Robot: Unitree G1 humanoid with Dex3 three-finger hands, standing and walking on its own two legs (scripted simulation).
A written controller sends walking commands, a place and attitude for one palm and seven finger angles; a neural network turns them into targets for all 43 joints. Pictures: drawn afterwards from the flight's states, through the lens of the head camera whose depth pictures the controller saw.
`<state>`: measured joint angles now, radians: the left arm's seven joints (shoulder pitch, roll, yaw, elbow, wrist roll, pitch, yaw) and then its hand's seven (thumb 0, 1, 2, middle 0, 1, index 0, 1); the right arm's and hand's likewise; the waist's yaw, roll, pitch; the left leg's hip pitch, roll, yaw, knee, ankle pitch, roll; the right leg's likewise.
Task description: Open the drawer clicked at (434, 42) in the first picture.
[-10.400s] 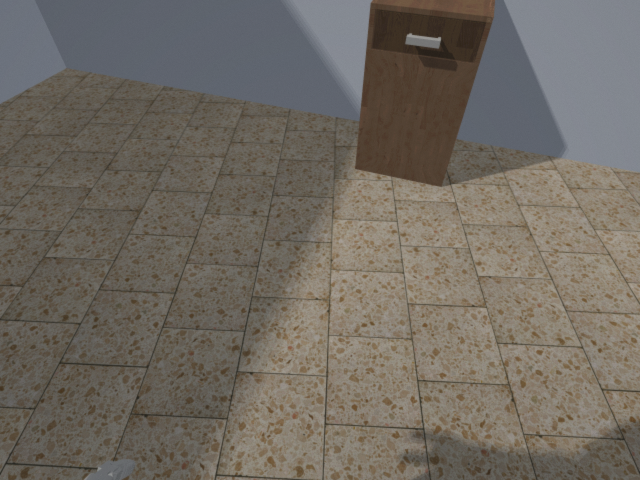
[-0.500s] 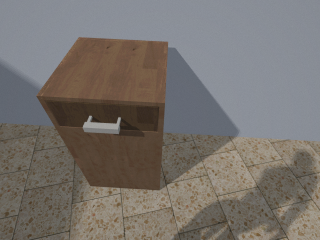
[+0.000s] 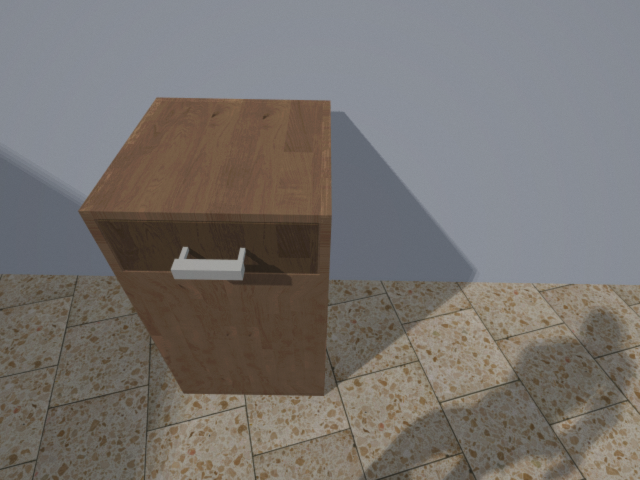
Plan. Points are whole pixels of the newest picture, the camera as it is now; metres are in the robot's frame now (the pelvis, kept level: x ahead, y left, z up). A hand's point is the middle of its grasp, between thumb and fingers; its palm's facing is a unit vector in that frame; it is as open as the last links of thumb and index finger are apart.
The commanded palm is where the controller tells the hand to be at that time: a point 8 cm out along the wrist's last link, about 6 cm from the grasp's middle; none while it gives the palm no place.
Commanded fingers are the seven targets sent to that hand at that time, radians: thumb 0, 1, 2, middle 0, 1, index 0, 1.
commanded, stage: look again from close up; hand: left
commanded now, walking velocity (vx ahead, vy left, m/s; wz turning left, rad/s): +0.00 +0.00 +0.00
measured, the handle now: (211, 260) +0.51 +0.24 -0.08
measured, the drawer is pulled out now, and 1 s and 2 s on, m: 0.00 0.00 0.00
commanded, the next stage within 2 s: raise the hand with hooked fingers in 0.24 s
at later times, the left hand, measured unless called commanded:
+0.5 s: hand out of the picture +0.12 +0.23 -0.08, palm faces -0.05 -0.82 -0.57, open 7.4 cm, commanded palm +0.11 +0.24 -0.04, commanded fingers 0.00 0.69 0.81 -0.22 -0.44 -0.22 -0.44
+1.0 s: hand (141, 424) +0.19 +0.23 -0.02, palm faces +0.15 -0.04 -0.99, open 10.0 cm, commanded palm +0.16 +0.23 +0.02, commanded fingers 0.00 0.11 0.56 -0.26 -0.81 -0.26 -0.81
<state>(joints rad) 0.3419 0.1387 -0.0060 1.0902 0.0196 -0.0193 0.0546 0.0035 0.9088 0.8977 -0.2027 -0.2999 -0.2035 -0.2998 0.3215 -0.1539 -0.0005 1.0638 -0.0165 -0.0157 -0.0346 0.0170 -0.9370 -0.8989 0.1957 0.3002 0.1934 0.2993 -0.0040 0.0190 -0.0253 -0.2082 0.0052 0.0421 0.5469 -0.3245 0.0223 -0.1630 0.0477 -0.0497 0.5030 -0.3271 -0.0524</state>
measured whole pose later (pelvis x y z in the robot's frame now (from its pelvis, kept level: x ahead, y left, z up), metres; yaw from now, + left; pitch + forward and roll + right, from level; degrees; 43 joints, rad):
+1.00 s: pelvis -0.03 -0.02 -0.04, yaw +2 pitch +9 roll +1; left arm 0.27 0.38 -0.06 0.03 1.05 -0.01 0.47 0.00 0.31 0.65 -0.27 -0.67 -0.27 -0.67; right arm 0.01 -0.21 0.00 0.53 -0.07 0.08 0.02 0.01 -0.90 -0.90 0.20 0.30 0.20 0.30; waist 0.11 0.04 -0.12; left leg -0.63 0.00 0.01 0.91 -0.43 -0.01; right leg -0.60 0.03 -0.09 0.92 -0.48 -0.09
